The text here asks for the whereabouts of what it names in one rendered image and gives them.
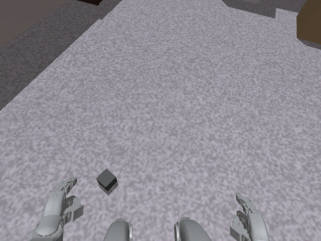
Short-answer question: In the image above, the right robot hand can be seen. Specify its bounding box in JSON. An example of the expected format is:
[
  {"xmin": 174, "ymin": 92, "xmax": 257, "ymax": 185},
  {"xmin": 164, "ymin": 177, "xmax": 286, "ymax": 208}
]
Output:
[{"xmin": 230, "ymin": 194, "xmax": 270, "ymax": 241}]

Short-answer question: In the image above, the left robot arm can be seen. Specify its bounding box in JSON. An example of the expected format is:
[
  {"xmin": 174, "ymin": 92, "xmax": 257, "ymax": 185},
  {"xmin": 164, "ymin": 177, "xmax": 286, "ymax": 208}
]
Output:
[{"xmin": 29, "ymin": 214, "xmax": 64, "ymax": 241}]

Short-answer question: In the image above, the left robot hand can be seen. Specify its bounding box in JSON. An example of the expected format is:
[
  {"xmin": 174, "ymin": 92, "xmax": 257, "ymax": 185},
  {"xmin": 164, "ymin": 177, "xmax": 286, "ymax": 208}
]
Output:
[{"xmin": 42, "ymin": 177, "xmax": 84, "ymax": 225}]

